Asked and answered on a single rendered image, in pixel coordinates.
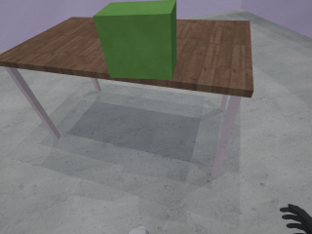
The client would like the carton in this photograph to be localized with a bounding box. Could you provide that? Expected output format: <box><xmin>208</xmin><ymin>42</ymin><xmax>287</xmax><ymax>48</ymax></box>
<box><xmin>93</xmin><ymin>0</ymin><xmax>176</xmax><ymax>80</ymax></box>

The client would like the table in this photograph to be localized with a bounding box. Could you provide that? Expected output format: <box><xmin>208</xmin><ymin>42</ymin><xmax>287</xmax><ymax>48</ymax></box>
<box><xmin>0</xmin><ymin>17</ymin><xmax>254</xmax><ymax>178</ymax></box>

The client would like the right robot hand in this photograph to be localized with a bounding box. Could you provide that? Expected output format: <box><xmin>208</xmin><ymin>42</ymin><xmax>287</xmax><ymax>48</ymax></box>
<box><xmin>280</xmin><ymin>204</ymin><xmax>312</xmax><ymax>234</ymax></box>

